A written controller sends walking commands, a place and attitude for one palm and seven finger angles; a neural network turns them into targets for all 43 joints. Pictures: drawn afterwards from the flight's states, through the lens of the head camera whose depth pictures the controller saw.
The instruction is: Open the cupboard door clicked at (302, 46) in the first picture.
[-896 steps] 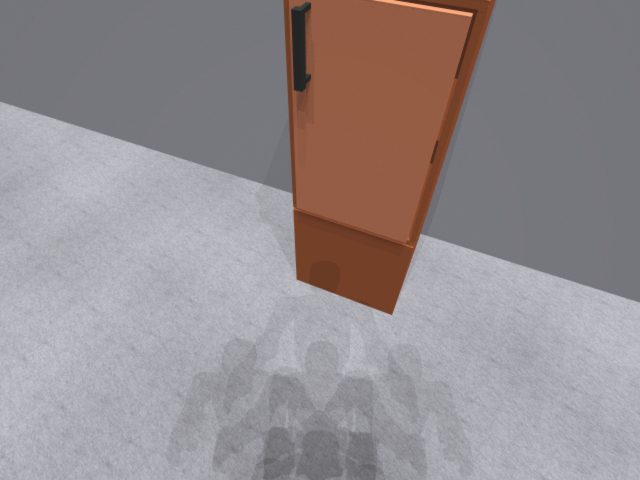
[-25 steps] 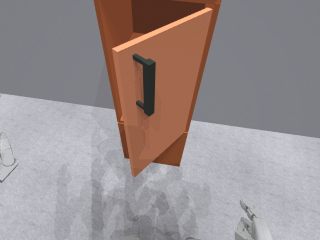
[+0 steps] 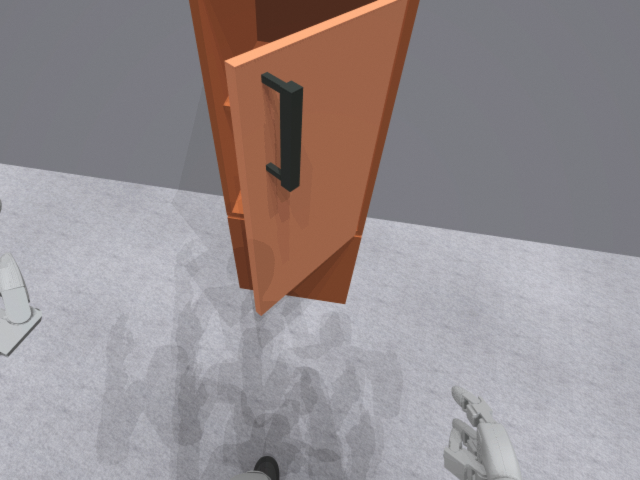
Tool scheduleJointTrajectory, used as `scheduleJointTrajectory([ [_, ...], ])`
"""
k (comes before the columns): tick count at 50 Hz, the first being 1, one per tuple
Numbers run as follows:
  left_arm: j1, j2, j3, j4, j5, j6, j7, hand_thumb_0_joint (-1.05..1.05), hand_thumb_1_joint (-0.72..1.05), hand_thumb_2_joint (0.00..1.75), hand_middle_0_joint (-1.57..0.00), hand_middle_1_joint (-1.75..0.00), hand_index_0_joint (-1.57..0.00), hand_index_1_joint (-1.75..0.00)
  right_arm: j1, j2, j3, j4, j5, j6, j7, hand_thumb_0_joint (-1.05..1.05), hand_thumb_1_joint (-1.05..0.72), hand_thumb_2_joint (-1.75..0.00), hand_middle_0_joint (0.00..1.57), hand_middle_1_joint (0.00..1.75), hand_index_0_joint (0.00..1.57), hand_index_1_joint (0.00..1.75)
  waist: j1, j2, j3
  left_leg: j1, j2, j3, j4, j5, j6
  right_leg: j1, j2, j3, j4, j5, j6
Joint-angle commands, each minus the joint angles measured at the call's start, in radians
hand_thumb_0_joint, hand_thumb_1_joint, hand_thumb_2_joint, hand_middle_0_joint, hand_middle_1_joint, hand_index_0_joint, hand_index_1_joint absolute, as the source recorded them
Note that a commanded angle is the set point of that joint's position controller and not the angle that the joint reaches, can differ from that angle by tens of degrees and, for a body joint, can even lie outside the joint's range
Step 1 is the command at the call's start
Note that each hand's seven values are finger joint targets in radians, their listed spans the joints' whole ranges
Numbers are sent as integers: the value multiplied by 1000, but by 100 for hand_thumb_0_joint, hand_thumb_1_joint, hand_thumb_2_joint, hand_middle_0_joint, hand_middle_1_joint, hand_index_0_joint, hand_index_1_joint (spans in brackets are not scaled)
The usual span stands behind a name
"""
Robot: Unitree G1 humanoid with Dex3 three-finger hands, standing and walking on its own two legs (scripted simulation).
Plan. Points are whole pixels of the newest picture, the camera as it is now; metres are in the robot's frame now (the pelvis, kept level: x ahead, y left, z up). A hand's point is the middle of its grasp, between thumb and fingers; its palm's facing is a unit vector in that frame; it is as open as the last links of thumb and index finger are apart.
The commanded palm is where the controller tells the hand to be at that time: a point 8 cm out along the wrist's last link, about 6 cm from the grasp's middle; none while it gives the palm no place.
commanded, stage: stop stepping back and stand still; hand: left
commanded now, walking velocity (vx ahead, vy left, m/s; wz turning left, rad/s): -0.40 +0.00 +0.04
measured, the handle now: (280, 135) +0.51 +0.11 +0.15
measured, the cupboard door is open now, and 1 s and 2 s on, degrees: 55 55 55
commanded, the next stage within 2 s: let the arm hang, fingers relaxed in 0.84 s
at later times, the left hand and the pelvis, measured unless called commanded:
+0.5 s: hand out of the picture +0.10 +0.25 +0.17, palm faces +0.43 -0.78 -0.45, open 7.4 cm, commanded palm +0.06 +0.28 +0.18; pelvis -0.08 -0.02 +0.00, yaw +0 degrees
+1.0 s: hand (14, 467) +0.11 +0.27 +0.10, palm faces +0.34 -0.81 -0.47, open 7.4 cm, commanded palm none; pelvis -0.10 +0.00 -0.01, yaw +2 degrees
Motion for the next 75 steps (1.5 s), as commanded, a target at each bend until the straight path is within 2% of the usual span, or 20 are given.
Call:
scheduleJointTrajectory([
  [1, -22, 266, 159, -219, -16, -93, -3, 0, 90, 90, -20, -30, -20, -30, -102, -150, -53, -134, 9, -14, -21, 0, -90, -90, 20, 30, 20, 30, -11, -97, -150, 286, -26, 18, 271, -276, -48, -217, -283, 214, -341, 402, -101],
  [3, -30, 234, 139, -178, -3, -82, -7, 0, 90, 90, -20, -30, -20, -30, -107, -144, -56, -138, 25, -21, -31, 0, -90, -90, 20, 30, 20, 30, 2, -242, -156, 51, -86, -23, 497, -424, -38, -49, -316, 181, -196, 944, -118],
  [5, 58, 215, 161, -143, 4, -41, -4, 0, 90, 90, -20, -30, -20, -30, -111, -125, -36, -173, 34, 1, -44, 0, -90, -90, 20, 30, 20, 30, -14, -239, -176, -14, -54, -14, 393, -357, -23, 94, -281, 108, -74, 1067, -85],
  [7, 85, 183, 142, -157, -2, -20, -1, 0, 90, 90, -20, -30, -20, -30, -95, -152, -32, -162, 31, 17, -58, 0, -90, -90, 20, 30, 20, 30, -43, -19, -163, 187, -73, 22, 123, -79, -13, 11, -193, 44, -26, 875, -24],
  [9, 79, 209, 144, -210, -9, -21, 1, 0, 90, 90, -20, -30, -20, -30, -79, -199, -58, -171, 34, -3, -61, 0, -90, -90, 20, 30, 20, 30, -21, 142, -203, 389, 80, -142, 5, 286, 35, -107, -70, -12, 57, 336, 38],
  [12, 70, 208, 143, -208, -5, -34, 7, 0, 90, 90, -20, -30, -20, -30, -49, -195, -55, -161, 8, -42, -49, 0, -90, -90, 20, 30, 20, 30, -21, 305, -170, 324, 156, -322, -137, 65, 78, -132, -6, 18, 121, -87, 27],
  [16, 132, 192, 139, -184, 7, -25, 12, 0, 90, 90, -20, -30, -20, -30, -66, -193, -54, -177, 14, -30, -39, 0, -90, -90, 20, 30, 20, 30, -23, 168, -94, 32, 36, -144, -134, -491, 21, 85, -29, -4, -151, 12, -11],
  [19, 65, 188, 128, -164, 7, -25, 13, 0, 90, 90, -20, -30, -20, -30, -68, -207, -86, -153, 13, 11, -34, 0, -90, -90, 20, 30, 20, 30, -26, -185, 9, 103, -81, -83, 579, -365, -38, -380, -378, 460, -468, -378, -180],
  [22, -53, 164, 92, -49, 24, -36, 12, 0, 90, 90, -20, -30, -20, -30, -36, -184, -60, -111, 9, -3, -44, 0, -90, -90, 20, 30, 20, 30, -53, -96, 17, 29, -11, -58, 494, -339, -14, -250, -292, 249, -355, -103, -117],
  [26, -101, 145, 54, -41, 46, -40, 25, 0, 90, 90, -20, -30, -20, -30, -31, -185, -60, -97, 7, -37, -68, 0, -90, -90, 20, 30, 20, 30, -35, -5, 1, 247, -40, 14, 79, -344, 28, -206, -220, 191, -254, -74, -79],
  [31, -55, 170, 88, -145, 35, -49, 21, 0, 90, 90, -20, -30, -20, -30, -31, -184, -47, -120, 12, -47, -54, 0, -90, -90, 20, 30, 20, 30, -26, 189, -78, 229, 124, -222, -64, -115, 88, -95, -27, -18, 53, 163, 27],
  [36, -24, 149, 88, -92, 31, -38, 19, 0, 90, 90, -20, -30, -20, -30, -43, -184, -45, -116, 14, -56, -41, 0, -90, -90, 20, 30, 20, 30, -25, 113, -32, 122, 87, -119, -38, -271, 54, -12, -38, 7, -74, 177, 11],
  [42, -18, 155, 92, -52, 12, -24, 13, 0, 90, 90, -20, -30, -20, -30, -44, -157, -46, -113, 14, -26, -35, 0, -90, -90, 20, 30, 20, 30, -39, -82, -39, 167, -43, -6, 222, -318, 7, -132, -200, 253, -284, 41, -80],
  [46, -32, 159, 95, -70, 18, -26, 12, 0, 90, 90, -20, -30, -20, -30, -58, -166, -42, -120, 13, -21, -44, 0, -90, -90, 20, 30, 20, 30, -33, 48, -31, 239, -5, -54, 50, -181, 12, -111, -111, 108, -190, 186, -22],
  [47, -88, -52, -320, 679, 120, 149, -134, 0, 90, 90, -20, -30, -20, -30, -32, -338, -105, 132, 4, -31, 47, 0, -90, -90, 20, 30, 20, 30, -86, 122, 3, 142, 53, -141, 182, 39, 40, -215, -130, 8, 63, 367, -13],
  [51, -140, -116, -334, 823, 97, 237, -148, 0, 90, 90, -20, -30, -20, -30, 11, -263, -73, 95, -20, 80, 28, 0, -90, -90, 20, 30, 20, 30, -32, 23, -76, 98, 169, -331, 27, 134, 156, -163, -35, 28, 212, -34, 12],
  [53, -140, -76, -337, 971, 98, 226, -143, 0, 90, 90, -20, -30, -20, -30, -32, -255, -66, 111, -20, 93, 26, 0, -90, -90, 20, 30, 20, 30, 14, -93, -106, 78, 84, -226, 115, 130, 98, -1, -72, 62, 6, 233, 1],
  [56, -261, -1, -360, 1171, 91, 218, -138, 0, 90, 90, -20, -30, -20, -30, -9, -203, -60, 178, -11, 133, 28, 0, -90, -90, 20, 30, 20, 30, -38, -219, -30, 152, -65, -55, 218, -260, 4, -98, -243, 230, -192, 398, -96],
  [62, -230, -103, -389, 1462, 71, 226, -127, 0, 90, 90, -20, -30, -20, -30, 31, -157, -41, 328, -11, 145, 14, 0, -90, -90, 20, 30, 20, 30, -23, 188, -22, 211, 15, -133, 32, -101, 18, -31, -114, 114, -166, 257, -38],
  [75, -170, -137, -409, 1670, 68, 227, -120, 0, 90, 90, -20, -30, -20, -30, 148, -112, -45, 471, -2, 161, 3, 0, -90, -90, 20, 30, 20, 30, -33, 2, 61, 241, 12, -122, -24, -226, 20, -79, -112, 90, -253, 102, -40],
])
